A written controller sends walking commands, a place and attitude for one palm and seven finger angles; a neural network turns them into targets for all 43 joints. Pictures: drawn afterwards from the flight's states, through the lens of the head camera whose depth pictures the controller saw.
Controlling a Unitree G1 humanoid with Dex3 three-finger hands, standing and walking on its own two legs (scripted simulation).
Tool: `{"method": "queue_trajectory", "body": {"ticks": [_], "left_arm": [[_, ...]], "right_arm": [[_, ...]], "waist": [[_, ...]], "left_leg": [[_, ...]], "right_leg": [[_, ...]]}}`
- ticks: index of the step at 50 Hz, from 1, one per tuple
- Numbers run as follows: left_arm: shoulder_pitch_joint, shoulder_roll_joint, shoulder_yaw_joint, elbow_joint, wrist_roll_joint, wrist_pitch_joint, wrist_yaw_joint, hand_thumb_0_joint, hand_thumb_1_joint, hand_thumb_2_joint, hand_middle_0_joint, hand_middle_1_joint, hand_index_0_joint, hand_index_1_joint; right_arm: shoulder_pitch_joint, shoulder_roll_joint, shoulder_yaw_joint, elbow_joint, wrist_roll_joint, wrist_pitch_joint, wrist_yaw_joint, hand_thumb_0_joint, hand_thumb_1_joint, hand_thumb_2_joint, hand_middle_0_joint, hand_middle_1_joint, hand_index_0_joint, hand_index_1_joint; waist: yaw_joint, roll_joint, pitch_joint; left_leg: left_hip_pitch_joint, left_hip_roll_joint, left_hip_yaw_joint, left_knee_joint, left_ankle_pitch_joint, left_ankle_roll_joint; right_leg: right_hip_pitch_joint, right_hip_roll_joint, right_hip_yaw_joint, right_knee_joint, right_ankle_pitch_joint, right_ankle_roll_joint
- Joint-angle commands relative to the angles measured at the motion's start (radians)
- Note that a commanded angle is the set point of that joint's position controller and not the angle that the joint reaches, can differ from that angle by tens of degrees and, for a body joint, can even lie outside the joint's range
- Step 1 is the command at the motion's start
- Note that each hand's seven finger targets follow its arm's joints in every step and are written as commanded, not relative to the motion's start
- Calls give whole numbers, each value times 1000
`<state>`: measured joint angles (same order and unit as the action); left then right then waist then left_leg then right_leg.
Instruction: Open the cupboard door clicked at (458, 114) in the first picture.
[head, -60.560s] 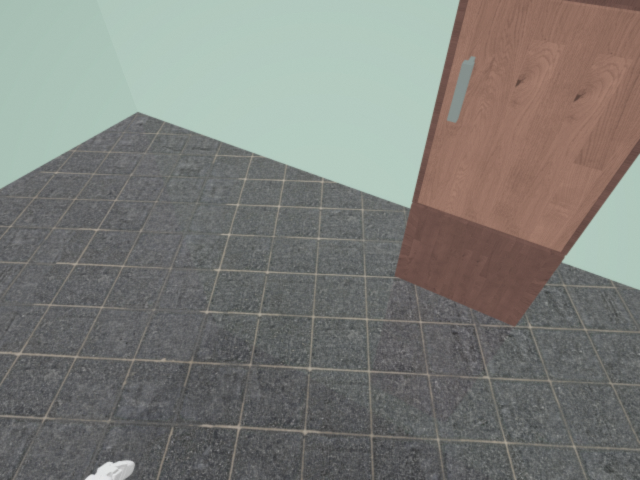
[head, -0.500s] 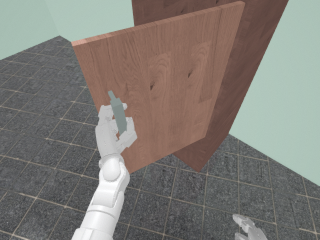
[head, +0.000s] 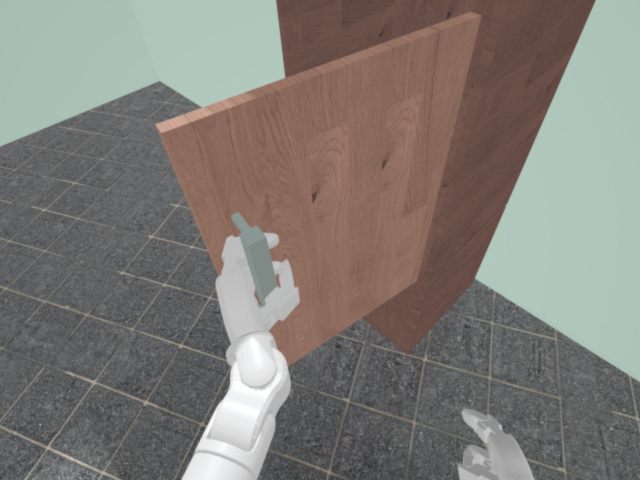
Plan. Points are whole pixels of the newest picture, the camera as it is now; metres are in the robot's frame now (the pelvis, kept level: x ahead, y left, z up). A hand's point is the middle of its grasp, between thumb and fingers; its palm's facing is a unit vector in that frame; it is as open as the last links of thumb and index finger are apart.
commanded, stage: open thumb and fingers to let go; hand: left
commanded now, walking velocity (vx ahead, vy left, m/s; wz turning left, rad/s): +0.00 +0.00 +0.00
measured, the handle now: (255, 262) +0.37 +0.10 +0.09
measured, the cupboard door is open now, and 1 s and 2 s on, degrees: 80 85 84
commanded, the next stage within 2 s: slide the hand sideways off the handle in 0.64 s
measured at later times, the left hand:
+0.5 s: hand (286, 291) +0.33 +0.06 +0.08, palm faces +0.31 -0.95 -0.02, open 14.2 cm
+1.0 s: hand (283, 332) +0.27 +0.05 +0.08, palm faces -0.20 -0.98 +0.03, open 16.1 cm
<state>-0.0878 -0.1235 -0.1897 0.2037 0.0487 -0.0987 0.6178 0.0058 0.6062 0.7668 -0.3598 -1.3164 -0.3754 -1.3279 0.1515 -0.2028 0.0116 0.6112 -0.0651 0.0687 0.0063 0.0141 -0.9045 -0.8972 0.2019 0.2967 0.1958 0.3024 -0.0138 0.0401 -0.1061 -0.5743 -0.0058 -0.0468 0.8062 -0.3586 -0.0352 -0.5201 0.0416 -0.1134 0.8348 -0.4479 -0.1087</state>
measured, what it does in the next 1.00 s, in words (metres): stands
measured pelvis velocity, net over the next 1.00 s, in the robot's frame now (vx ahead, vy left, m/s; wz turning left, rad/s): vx -0.01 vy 0.04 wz -0.03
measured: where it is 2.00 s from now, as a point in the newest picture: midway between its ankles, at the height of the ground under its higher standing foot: outside the picture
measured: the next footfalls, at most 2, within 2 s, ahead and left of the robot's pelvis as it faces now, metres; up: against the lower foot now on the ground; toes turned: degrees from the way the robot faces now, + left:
none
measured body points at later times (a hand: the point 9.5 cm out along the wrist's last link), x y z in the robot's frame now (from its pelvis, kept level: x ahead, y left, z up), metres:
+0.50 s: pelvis +0.00 +0.01 +0.00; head +0.02 -0.02 +0.45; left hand +0.31 +0.11 +0.08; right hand +0.17 -0.22 -0.11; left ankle +0.03 +0.15 -0.70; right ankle -0.01 -0.04 -0.70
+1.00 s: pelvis -0.01 +0.04 +0.00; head +0.01 +0.02 +0.45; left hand +0.28 +0.11 +0.08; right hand +0.14 -0.18 -0.10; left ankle +0.03 +0.15 -0.70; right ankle -0.01 -0.04 -0.70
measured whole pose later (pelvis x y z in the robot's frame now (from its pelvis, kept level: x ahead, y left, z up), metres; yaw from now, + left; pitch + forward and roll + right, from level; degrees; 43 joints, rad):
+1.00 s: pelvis -0.01 +0.04 +0.00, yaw -2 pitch +5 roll +0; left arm 0.00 0.02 -0.30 0.17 -0.09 -0.23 0.12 -0.01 -0.50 0.30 -0.22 -0.38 -0.17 -0.39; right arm 0.23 -0.22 0.03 0.54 0.00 0.02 0.00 0.01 -0.90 -0.90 0.20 0.30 0.20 0.30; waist -0.01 0.06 -0.07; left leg -0.57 -0.02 0.00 0.86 -0.38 0.02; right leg -0.51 0.02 -0.07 0.86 -0.44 -0.05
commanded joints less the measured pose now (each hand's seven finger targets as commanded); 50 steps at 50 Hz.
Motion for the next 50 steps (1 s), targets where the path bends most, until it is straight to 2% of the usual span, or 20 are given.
{"method": "queue_trajectory", "body": {"ticks": [1, 3, 6, 11, 13, 17, 21, 27, 31, 34, 37, 38, 39, 40, 42, 43, 44, 46, 48, 50], "left_arm": [[-205, -57, 12, -179, 11, -57, -18, 0, 200, 600, -350, -1275, -350, -1275], [-208, -37, 22, -196, 6, -67, -29, 0, 60, 540, -340, -1260, -340, -1260], [-167, -60, -3, -209, 10, -74, -39, 0, -150, 450, -325, -1237, -325, -1237], [-221, -56, -16, -251, 22, -94, -26, 0, -500, 300, -300, -1200, -300, -1200], [-245, -55, -19, -270, 27, -109, -21, 0, -500, 300, -300, -1200, -300, -1200], [-186, -42, 2, -220, 23, -103, -22, 0, -500, 300, -267, -1000, -267, -1000], [-211, -55, -6, -220, 19, -90, -16, 0, -500, 300, -233, -800, -233, -800], [-171, -76, -13, -204, 18, -75, -7, 0, -500, 300, -183, -500, -183, -500], [-211, -107, -37, -205, 22, -72, 4, 0, -500, 300, -150, -300, -150, -300], [-216, -127, -54, -209, 28, -68, 10, 0, -500, 300, -150, -300, -150, -300], [-244, -151, -72, -200, 31, -62, 16, 0, -500, 300, -150, -300, -150, -300], [-208, -46, -293, -222, 126, -116, -202, 0, -500, 300, -150, -300, -150, -300], [-242, 19, -219, -286, 82, -172, -318, 0, -500, 300, -150, -300, -150, -300], [-234, 61, -204, -297, 67, -206, -392, 0, -500, 300, -150, -300, -150, -300], [-233, 71, -216, -328, 11, -244, -514, 0, -500, 300, -150, -300, -150, -300], [-221, 62, -199, -335, -31, -252, -548, 0, -500, 300, -150, -300, -150, -300], [-187, 45, -186, -307, -75, -243, -562, 0, -500, 300, -150, -300, -150, -300], [-194, 27, -139, -278, -145, -218, -544, 0, -500, 300, -150, -300, -150, -300], [-182, 58, -69, -264, -170, -198, -491, 0, -500, 300, -150, -300, -150, -300], [-147, 79, -36, -264, -153, -187, -441, 0, -500, 300, -150, -300, -150, -300]], "right_arm": [[-82, -60, -31, -158, 8, -45, -12, 0, -900, -900, 200, 300, 200, 300], [-71, -67, -36, -158, 11, -44, -15, 0, -900, -900, 200, 300, 200, 300], [-61, -68, -41, -166, 11, -44, -13, 0, -900, -900, 200, 300, 200, 300], [-62, -66, -39, -168, 13, -54, -14, 0, -900, -900, 200, 300, 200, 300], [-60, -65, -42, -166, 11, -64, -14, 0, -900, -900, 200, 300, 200, 300], [-54, -66, -40, -165, 10, -67, -15, 0, -900, -900, 200, 300, 200, 300], [-57, -65, -37, -170, 13, -63, -15, 0, -900, -900, 200, 300, 200, 300], [-62, -63, -35, -179, 12, -61, -11, 0, -900, -900, 200, 300, 200, 300], [-70, -60, -32, -179, 10, -68, -3, 0, -900, -900, 200, 300, 200, 300], [-78, -59, -34, -181, 12, -69, 3, 0, -900, -900, 200, 300, 200, 300], [-75, -61, -35, -177, 12, -77, 10, 0, -900, -900, 200, 300, 200, 300], [-1, -104, -39, -161, 25, -59, 19, 0, -900, -900, 200, 300, 200, 300], [17, -95, -50, -196, 34, -61, 14, 0, -900, -900, 200, 300, 200, 300], [15, -99, -49, -206, 39, -63, 6, 0, -900, -900, 200, 300, 200, 300], [21, -98, -40, -222, 50, -71, 1, 0, -900, -900, 200, 300, 200, 300], [13, -90, -35, -234, 58, -79, -3, 0, -900, -900, 200, 300, 200, 300], [1, -87, -28, -245, 69, -85, -7, 0, -900, -900, 200, 300, 200, 300], [-21, -88, -16, -252, 79, -99, -15, 0, -900, -900, 200, 300, 200, 300], [-36, -96, -10, -252, 80, -106, -17, 0, -900, -900, 200, 300, 200, 300], [-38, -99, -10, -257, 73, -105, -13, 0, -900, -900, 200, 300, 200, 300]], "waist": [[-7, -192, -244], [-8, -198, -246], [-5, -188, -257], [-13, -161, -233], [-14, -153, -242], [-3, -176, -242], [-7, -162, -239], [5, -161, -225], [-4, -138, -215], [1, -109, -215], [-3, -119, -221], [-94, -164, -161], [-62, -145, -241], [-48, -123, -282], [-55, -61, -295], [-45, -48, -293], [-39, -55, -250], [-32, -101, -175], [-13, -139, -130], [3, -166, -133]], "left_leg": [[49, -28, 13, -12, 133, 44], [48, -25, 13, -16, 143, 44], [68, -24, 18, -18, 161, 45], [75, -22, 15, -11, 142, 48], [82, -20, 12, -6, 145, 50], [62, -24, 14, -2, 144, 48], [73, -24, 20, -9, 141, 48], [100, -18, 20, -21, 161, 48], [110, -15, 21, -14, 151, 49], [117, -11, 21, -12, 151, 48], [123, -7, 13, -9, 157, 49], [147, -11, 13, -21, 185, 68], [154, -13, 15, -11, 217, 75], [161, -15, 16, -8, 233, 77], [197, -16, 15, -7, 234, 78], [207, -13, 15, -13, 216, 75], [198, -11, 14, -26, 168, 71], [172, -8, 6, -55, 69, 64], [150, -7, -2, -82, 17, 60], [137, -8, 6, -90, 12, 61]], "right_leg": [[178, -132, 227, -209, 499, 145], [190, -134, 229, -203, 533, 147], [190, -126, 207, -189, 565, 142], [147, -121, 203, -193, 480, 135], [131, -115, 194, -182, 465, 131], [145, -116, 199, -183, 477, 133], [139, -115, 191, -189, 453, 131], [121, -90, 141, -171, 438, 113], [72, -76, 118, -157, 371, 105], [52, -65, 103, -146, 320, 91], [29, -51, 82, -130, 284, 82], [-5, -54, 114, -114, 386, 87], [44, -57, 115, -97, 453, 86], [78, -61, 124, -82, 498, 84], [71, -59, 124, -83, 483, 80], [64, -52, 116, -93, 438, 78], [49, -43, 106, -113, 362, 77], [17, -31, 91, -152, 207, 80], [10, -29, 86, -171, 114, 80], [18, -32, 92, -175, 89, 84]]}}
